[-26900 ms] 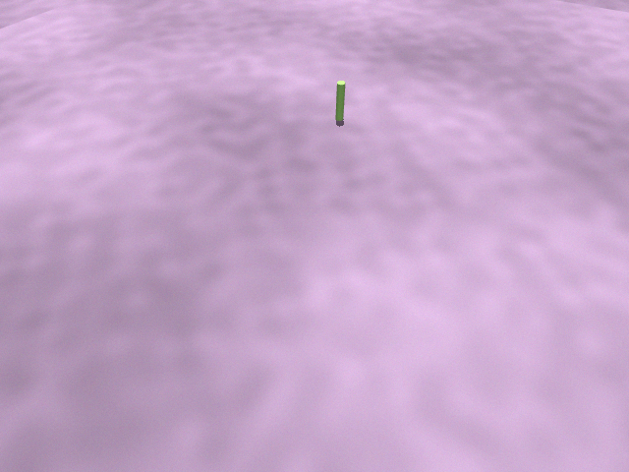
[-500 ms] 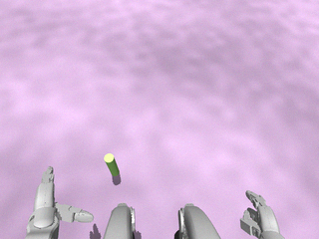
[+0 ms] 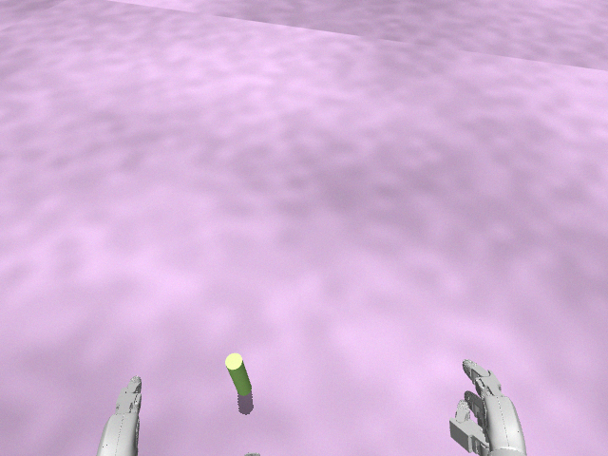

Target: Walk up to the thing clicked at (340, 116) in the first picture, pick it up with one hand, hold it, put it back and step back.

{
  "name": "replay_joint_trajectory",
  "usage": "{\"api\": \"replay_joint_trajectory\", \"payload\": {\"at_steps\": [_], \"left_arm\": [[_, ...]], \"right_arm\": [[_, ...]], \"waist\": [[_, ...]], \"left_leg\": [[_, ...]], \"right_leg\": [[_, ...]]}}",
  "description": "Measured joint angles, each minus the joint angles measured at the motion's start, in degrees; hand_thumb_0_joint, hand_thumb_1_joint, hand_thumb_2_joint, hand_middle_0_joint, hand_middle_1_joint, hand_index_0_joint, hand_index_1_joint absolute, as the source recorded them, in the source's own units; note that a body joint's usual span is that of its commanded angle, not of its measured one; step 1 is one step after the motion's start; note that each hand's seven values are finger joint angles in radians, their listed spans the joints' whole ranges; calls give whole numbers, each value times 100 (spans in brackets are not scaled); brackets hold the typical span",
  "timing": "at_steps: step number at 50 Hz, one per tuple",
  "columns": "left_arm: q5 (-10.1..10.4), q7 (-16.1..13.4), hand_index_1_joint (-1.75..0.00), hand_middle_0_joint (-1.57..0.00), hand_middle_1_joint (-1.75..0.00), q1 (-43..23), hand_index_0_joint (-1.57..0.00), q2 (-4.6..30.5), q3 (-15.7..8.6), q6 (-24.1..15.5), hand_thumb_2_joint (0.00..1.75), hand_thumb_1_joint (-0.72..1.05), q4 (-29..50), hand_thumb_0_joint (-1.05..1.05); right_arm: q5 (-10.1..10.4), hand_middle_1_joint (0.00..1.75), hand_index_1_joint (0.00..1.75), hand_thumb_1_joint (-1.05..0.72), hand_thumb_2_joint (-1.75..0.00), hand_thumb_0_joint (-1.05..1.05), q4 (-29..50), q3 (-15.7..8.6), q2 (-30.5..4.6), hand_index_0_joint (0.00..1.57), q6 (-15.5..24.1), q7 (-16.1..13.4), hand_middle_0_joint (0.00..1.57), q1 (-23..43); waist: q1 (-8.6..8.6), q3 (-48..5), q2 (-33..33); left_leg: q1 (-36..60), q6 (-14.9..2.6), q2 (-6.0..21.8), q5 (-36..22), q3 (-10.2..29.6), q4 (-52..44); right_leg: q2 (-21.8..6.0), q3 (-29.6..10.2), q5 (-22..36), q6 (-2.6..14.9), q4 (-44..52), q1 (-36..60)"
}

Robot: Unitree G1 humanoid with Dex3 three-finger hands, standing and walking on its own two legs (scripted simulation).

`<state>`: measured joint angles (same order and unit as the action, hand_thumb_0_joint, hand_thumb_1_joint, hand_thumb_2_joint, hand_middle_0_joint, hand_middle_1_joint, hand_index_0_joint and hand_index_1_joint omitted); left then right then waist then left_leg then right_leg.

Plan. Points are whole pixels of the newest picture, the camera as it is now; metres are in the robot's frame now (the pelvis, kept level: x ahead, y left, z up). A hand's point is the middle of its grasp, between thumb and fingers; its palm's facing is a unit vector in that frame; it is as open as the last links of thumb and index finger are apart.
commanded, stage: home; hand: left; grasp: from the side
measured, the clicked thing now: (239, 375) +0.45 +0.20 -0.61
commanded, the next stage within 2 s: stand in 1.54 s
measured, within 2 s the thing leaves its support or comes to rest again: neither
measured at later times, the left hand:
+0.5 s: hand (175, 448) +0.16 +0.18 -0.05, palm faces +0.10 -0.95 -0.28, open 17.6 cm
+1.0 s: hand (174, 451) +0.16 +0.18 -0.05, palm faces +0.11 -0.95 -0.28, open 17.5 cm
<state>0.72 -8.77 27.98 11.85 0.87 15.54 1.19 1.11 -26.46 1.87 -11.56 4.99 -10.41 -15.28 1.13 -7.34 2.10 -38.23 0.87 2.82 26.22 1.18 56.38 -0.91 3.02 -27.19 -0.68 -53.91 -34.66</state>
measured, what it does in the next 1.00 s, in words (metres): stands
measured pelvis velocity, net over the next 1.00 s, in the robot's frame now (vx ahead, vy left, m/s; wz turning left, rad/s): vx -0.01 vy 0.00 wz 0.00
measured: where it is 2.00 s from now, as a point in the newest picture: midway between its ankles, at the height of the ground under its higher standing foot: outside the picture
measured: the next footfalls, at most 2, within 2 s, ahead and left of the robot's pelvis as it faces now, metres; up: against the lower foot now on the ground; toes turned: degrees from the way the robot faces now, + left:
none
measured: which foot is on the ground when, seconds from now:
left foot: down 0.00-1.00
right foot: down 0.00-1.00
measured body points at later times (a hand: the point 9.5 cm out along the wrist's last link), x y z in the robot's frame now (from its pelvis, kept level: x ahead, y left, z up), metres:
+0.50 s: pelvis +0.00 +0.00 +0.00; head +0.01 +0.00 +0.45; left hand +0.15 +0.23 -0.03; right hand +0.15 -0.25 -0.07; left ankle +0.02 +0.13 -0.68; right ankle +0.00 -0.13 -0.68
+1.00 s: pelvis -0.01 +0.00 +0.01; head +0.00 +0.00 +0.46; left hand +0.15 +0.23 -0.03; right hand +0.15 -0.24 -0.06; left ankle +0.02 +0.13 -0.68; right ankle +0.00 -0.13 -0.68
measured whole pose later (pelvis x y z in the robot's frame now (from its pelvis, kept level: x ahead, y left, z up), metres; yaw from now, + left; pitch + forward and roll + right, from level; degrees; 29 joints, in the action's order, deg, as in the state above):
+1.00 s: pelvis -0.01 +0.00 +0.01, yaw +0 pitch +6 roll -2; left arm 0.5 -7.7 25.9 11.2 0.4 14.2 -1.8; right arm 0.3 -29.9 1.5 -11.8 8.2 -10.7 -15.9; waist 1.1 -5.6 1.6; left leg -35.9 1.1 2.9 24.4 1.1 54.0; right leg -0.8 2.9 -25.6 -0.4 -52.0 -32.6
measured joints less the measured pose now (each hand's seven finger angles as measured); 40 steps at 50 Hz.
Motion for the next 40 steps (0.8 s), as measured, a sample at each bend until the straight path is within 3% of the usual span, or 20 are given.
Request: {"api": "replay_joint_trajectory", "payload": {"at_steps": [40], "left_arm": [[-22,109,-5,-6,-5,-186,-5,-62,-46,-115,6,-55,-291,-1]], "right_arm": [[-71,30,30,-90,-90,1,-293,-43,-25,20,278,-5,21,-75]], "waist": [[15,165,-31]], "left_leg": [[236,26,12,-186,-6,-231]], "right_leg": [[21,-7,169,33,190,209]]}}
